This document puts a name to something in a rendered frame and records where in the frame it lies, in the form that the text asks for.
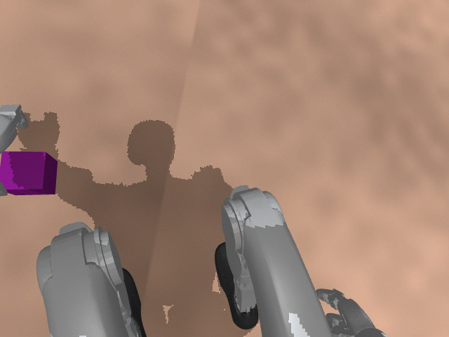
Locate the right robot hand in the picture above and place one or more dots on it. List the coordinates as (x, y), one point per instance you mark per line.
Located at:
(352, 318)

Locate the cube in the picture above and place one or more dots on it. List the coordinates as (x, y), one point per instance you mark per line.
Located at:
(28, 173)

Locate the left robot hand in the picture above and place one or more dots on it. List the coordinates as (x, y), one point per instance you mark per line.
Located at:
(11, 117)

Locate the left robot foot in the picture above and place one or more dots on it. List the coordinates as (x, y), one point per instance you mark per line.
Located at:
(134, 300)

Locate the right robot foot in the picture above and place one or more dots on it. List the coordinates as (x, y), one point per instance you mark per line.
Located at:
(242, 319)

